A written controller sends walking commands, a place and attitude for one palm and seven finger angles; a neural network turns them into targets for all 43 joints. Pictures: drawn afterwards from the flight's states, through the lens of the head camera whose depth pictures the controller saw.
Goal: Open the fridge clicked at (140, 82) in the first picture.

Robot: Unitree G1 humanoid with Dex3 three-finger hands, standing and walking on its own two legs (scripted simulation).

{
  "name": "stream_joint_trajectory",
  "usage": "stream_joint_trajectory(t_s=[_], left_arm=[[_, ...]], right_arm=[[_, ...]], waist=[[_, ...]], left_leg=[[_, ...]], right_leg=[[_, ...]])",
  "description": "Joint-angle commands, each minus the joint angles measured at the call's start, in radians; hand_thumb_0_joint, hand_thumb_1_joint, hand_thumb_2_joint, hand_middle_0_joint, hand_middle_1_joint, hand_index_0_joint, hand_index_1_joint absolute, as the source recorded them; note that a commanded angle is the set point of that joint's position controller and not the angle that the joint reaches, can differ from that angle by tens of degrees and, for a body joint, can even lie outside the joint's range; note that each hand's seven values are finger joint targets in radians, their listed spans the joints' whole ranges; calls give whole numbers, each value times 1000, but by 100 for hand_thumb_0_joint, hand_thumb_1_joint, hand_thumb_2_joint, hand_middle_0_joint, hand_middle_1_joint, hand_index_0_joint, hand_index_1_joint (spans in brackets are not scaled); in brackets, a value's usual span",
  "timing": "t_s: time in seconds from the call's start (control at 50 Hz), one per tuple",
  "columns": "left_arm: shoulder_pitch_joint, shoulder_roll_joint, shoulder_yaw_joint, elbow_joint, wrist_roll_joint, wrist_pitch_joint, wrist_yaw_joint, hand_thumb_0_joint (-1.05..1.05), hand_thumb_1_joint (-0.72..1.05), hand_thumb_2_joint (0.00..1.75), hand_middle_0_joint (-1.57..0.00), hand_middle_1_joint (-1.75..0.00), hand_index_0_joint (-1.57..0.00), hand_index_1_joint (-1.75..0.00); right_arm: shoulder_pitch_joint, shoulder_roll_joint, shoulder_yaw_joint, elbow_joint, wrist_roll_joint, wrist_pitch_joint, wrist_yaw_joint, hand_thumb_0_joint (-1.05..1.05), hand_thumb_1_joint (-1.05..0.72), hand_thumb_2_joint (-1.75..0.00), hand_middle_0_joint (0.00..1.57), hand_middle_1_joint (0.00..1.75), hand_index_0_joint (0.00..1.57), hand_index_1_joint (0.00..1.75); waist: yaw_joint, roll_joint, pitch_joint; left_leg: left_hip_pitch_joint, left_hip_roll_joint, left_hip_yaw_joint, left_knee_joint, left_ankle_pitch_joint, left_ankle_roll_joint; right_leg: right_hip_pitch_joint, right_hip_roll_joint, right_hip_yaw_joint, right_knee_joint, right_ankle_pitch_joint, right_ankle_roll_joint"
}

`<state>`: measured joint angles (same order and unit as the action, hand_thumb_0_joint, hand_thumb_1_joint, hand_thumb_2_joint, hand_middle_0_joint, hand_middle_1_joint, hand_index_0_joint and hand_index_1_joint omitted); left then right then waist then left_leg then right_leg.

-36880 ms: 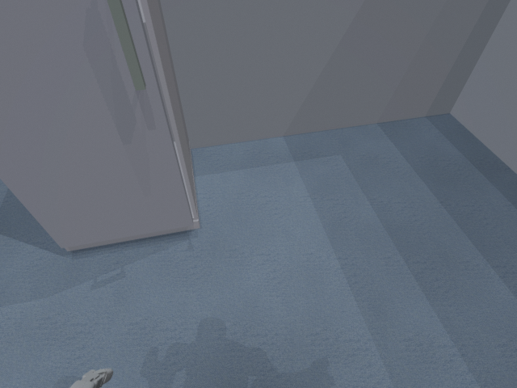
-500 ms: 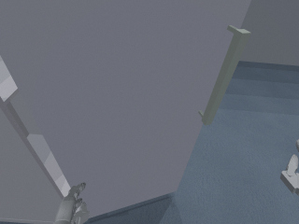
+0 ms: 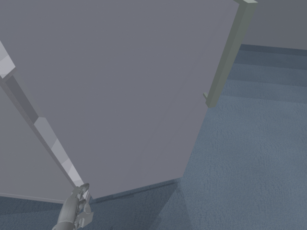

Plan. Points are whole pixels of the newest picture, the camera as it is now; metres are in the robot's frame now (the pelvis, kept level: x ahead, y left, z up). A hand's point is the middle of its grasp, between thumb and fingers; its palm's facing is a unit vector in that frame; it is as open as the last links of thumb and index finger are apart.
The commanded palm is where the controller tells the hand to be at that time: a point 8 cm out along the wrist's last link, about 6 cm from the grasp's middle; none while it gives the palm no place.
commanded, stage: step back with the hand held close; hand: right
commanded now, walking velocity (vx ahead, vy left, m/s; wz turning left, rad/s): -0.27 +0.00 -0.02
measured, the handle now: (221, 60) +0.52 -0.18 +0.20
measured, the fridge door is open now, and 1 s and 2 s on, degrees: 69 69 69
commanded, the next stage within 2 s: stop stepping back and stand still in 0.74 s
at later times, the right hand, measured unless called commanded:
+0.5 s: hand out of the picture +0.11 -0.28 +0.17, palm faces +0.54 +0.74 -0.40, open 7.5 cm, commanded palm +0.05 -0.32 +0.19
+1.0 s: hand out of the picture +0.02 -0.28 +0.18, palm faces +0.42 +0.82 -0.38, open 7.5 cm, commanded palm -0.04 -0.31 +0.19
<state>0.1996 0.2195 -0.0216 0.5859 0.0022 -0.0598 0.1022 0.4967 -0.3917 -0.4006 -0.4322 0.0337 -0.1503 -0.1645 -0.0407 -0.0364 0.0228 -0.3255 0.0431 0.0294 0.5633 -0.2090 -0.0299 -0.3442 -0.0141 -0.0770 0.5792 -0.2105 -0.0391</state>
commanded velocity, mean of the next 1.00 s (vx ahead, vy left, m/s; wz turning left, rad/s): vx -0.23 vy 0.00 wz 0.05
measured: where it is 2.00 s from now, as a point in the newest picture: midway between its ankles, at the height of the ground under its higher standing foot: outside the picture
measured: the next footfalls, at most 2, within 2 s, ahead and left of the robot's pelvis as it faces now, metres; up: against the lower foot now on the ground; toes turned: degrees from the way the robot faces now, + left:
left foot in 0.80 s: -0.22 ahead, +0.04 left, +0.00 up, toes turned +5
right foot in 1.00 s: -0.12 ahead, -0.12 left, +0.00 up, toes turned -2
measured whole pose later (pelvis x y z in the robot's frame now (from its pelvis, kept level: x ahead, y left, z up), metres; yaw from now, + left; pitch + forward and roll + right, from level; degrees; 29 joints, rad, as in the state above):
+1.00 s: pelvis -0.20 -0.02 +0.00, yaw +3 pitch +0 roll +0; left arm 0.19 0.20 -0.05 0.61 0.00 -0.08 0.08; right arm 0.46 -0.42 -0.39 -0.50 0.04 -0.15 -0.16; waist -0.02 0.05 -0.05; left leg -0.18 0.00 -0.03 0.54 -0.35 0.00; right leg -0.35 -0.01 -0.09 0.61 -0.15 0.01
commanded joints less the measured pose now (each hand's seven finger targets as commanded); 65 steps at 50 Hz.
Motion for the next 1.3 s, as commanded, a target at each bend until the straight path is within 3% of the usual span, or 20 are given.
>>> stream_joint_trajectory(t_s=[0.0, 0.08, 0.24, 0.36, 0.42, 0.46, 0.52, 0.58, 0.72, 0.74, 0.76, 0.78, 0.84, 0.92, 0.96, 1.02, 1.14, 1.18, 1.22, 1.28], left_arm=[[-89, 139, 61, -139, -3, -62, 13, 0, 90, 90, -20, -30, -20, -30], [-94, 120, 46, -125, 4, -73, 13, 0, 90, 90, -20, -30, -20, -30], [-104, 144, 66, -153, 0, -97, 21, 0, 90, 90, -20, -30, -20, -30], [-82, 107, 57, -109, 6, -94, 4, 0, 90, 90, -20, -30, -20, -30], [-72, 100, 53, -72, 13, -80, -1, 0, 90, 90, -20, -30, -20, -30], [-87, 117, 51, -92, 11, -83, 4, 0, 90, 90, -20, -30, -20, -30], [-126, 138, 63, -116, 19, -103, 26, 0, 90, 90, -20, -30, -20, -30], [-129, 136, 98, -96, 17, -121, 2, 0, 90, 90, -20, -30, -20, -30], [-126, 96, 64, -64, 23, -133, -28, 0, 90, 90, -20, -30, -20, -30], [-125, 87, 68, -55, 22, -118, -30, 0, 90, 90, -20, -30, -20, -30], [-110, 68, 67, -44, 19, -98, -29, 0, 90, 90, -20, -30, -20, -30], [-163, 69, 60, -41, 15, -90, -23, 0, 90, 90, -20, -30, -20, -30], [-157, 43, 33, -81, 2, -79, -9, 0, 90, 90, -20, -30, -20, -30], [-124, 84, 33, -96, -9, -57, 2, 0, 90, 90, -20, -30, -20, -30], [-101, 128, 46, -116, -16, -68, -3, 0, 90, 90, -20, -30, -20, -30], [-112, 151, 59, -150, -25, -78, -10, 0, 90, 90, -20, -30, -20, -30], [-112, 123, 53, -122, 19, -91, -12, 0, 90, 90, -20, -30, -20, -30], [-100, 130, 70, -123, 17, -76, -11, 0, 90, 90, -20, -30, -20, -30], [-87, 124, 80, -90, 12, -70, -13, 0, 90, 90, -20, -30, -20, -30], [-38, 104, 68, -57, 16, -93, -16, 0, 90, 90, -20, -30, -20, -30]], right_arm=[[-79, -170, -99, -203, -14, -73, -26, 0, -90, -90, 20, 30, 20, 30], [-112, -184, -90, -251, -18, -90, -41, 0, -90, -90, 20, 30, 20, 30], [-42, -181, -159, -248, -40, -139, -43, 0, -90, -90, 20, 30, 20, 30], [-18, -218, -150, -265, -13, -134, -41, 0, -90, -90, 20, 30, 20, 30], [-93, -196, -107, -249, -14, -107, -52, 0, -90, -90, 20, 30, 20, 30], [-127, -196, -105, -271, -15, -108, -51, 0, -90, -90, 20, 30, 20, 30], [-136, -192, -153, -292, -31, -136, -49, 0, -90, -90, 20, 30, 20, 30], [-137, -225, -173, -338, -20, -152, -30, 0, -90, -90, 20, 30, 20, 30], [-107, -157, -76, -324, 30, -100, -20, 0, -90, -90, 20, 30, 20, 30], [-134, -165, -74, -306, 32, -95, -19, 0, -90, -90, 20, 30, 20, 30], [-153, -202, -87, -279, 25, -93, -23, 0, -90, -90, 20, 30, 20, 30], [-213, -244, -81, -287, 11, -92, -28, 0, -90, -90, 20, 30, 20, 30], [-211, -240, -93, -274, -1, -73, -19, 0, -90, -90, 20, 30, 20, 30], [-75, -181, -94, -157, 8, -21, -6, 0, -90, -90, 20, 30, 20, 30], [-49, -179, -90, -226, 17, -26, -8, 0, -90, -90, 20, 30, 20, 30], [-11, -195, -116, -208, 17, -40, -8, 0, -90, -90, 20, 30, 20, 30], [54, -217, -132, -375, 7, -68, -23, 0, -90, -90, 20, 30, 20, 30], [61, -223, -138, -338, -4, -58, -28, 0, -90, -90, 20, 30, 20, 30], [-9, -243, -146, -306, 6, -62, -29, 0, -90, -90, 20, 30, 20, 30], [-40, -237, -179, -217, 6, -90, -37, 0, -90, -90, 20, 30, 20, 30]], waist=[[24, 71, -65], [32, 57, -58], [8, -196, -103], [34, 134, -81], [43, 198, -40], [45, 132, -56], [20, -309, -117], [13, -186, -194], [12, -214, -158], [17, -116, -152], [28, 131, -135], [0, 286, -33], [8, 252, -162], [42, 94, -148], [32, -85, -174], [24, -53, -90], [29, -266, -119], [28, -106, -110], [22, 278, 15], [59, 85, -74]], left_leg=[[51, 73, -155, -151, -138, 57], [-96, 120, -177, -212, -277, 83], [327, -73, -6, 165, -103, 18], [-138, 178, -340, -233, -178, 130], [-309, 234, -336, -304, -293, 155], [-230, 137, -216, -165, -191, 101], [116, -114, -37, 451, -183, 3], [107, -148, -56, 691, -259, 13], [140, -139, 38, 7, -402, 77], [90, -64, -44, -217, -383, 124], [-66, 160, -385, -402, -420, 226], [-226, 388, -620, -489, -202, 300], [232, 227, -232, -113, 899, 181], [111, 131, -93, -34, 593, 98], [42, 27, -61, 14, 119, 33], [24, -71, -44, 31, -246, 5], [222, -95, 75, 1, -286, 65], [305, -16, -42, -156, -357, 134], [139, 339, -567, -453, -463, 282], [152, 255, -325, -318, -155, 235]], right_leg=[[-131, -72, 121, -128, -311, -16], [-40, -56, 114, -57, -273, 0], [-429, -188, 269, -364, -564, -65], [-58, -19, 92, 111, -286, 28], [56, -12, 82, 240, -245, 40], [15, -50, 140, 36, -212, 9], [-338, -309, 427, -405, -475, -116], [-270, -322, 324, -412, -417, -83], [-31, -207, 159, -429, -276, 69], [10, -167, 116, -277, -261, 119], [55, -73, 34, 82, -181, 161], [-26, 9, 52, 429, -239, 155], [-209, 18, 69, 427, -206, 96], [116, 27, -31, -4, 75, 50], [212, -133, 128, -156, 315, 2], [63, -235, 341, -383, -240, -37], [-67, -165, 203, -415, -482, 13], [-208, -65, 99, -113, -503, 24], [-374, 8, 44, 476, -242, 52], [-288, -63, 80, 451, -144, 55]])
